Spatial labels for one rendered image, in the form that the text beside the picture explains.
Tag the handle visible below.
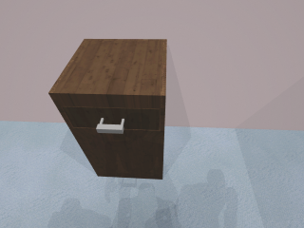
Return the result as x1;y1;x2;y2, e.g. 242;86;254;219
96;118;124;134

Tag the cabinet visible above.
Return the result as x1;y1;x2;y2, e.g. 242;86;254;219
48;39;167;180

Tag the drawer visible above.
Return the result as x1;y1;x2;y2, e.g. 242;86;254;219
62;105;161;130

